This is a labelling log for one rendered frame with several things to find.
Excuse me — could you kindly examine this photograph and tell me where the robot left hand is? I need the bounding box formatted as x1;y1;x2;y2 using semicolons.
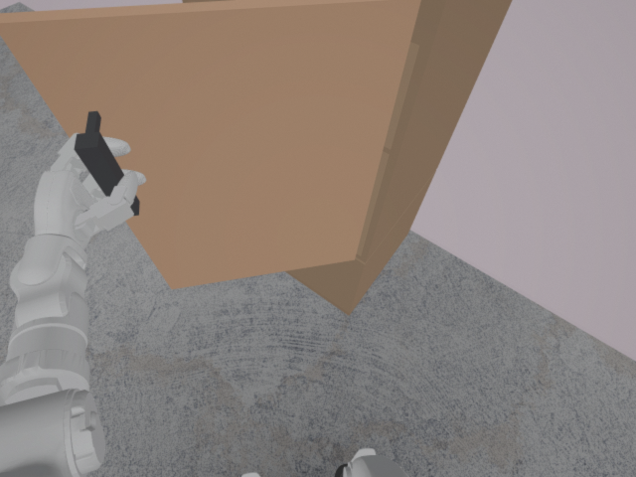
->
34;133;146;250

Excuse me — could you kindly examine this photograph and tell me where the robot left upper arm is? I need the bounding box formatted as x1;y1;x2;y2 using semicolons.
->
0;389;105;477

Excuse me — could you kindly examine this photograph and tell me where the right robot thigh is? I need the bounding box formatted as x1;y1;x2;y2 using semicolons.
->
343;455;408;477

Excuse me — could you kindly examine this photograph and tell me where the left robot forearm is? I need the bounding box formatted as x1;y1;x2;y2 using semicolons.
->
0;234;90;406

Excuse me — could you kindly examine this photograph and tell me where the cupboard door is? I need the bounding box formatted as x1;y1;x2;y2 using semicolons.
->
0;0;421;289

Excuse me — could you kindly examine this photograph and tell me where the handle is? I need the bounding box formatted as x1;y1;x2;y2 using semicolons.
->
75;111;140;216

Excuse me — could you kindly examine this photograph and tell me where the robot right shin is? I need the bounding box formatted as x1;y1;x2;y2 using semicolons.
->
351;448;376;462

